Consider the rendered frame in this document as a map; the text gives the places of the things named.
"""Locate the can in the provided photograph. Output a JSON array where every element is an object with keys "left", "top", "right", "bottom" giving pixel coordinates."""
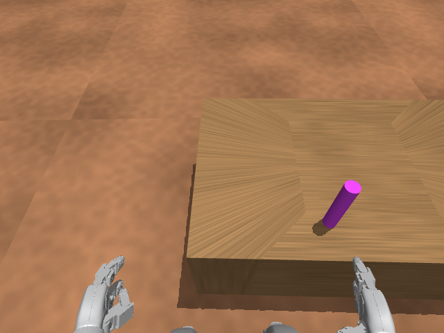
[{"left": 323, "top": 180, "right": 361, "bottom": 228}]

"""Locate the left robot hand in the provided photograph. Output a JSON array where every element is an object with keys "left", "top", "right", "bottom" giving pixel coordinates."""
[{"left": 75, "top": 256, "right": 134, "bottom": 333}]

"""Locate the right robot hand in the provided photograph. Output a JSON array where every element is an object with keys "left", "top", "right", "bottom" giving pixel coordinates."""
[{"left": 337, "top": 257, "right": 395, "bottom": 333}]

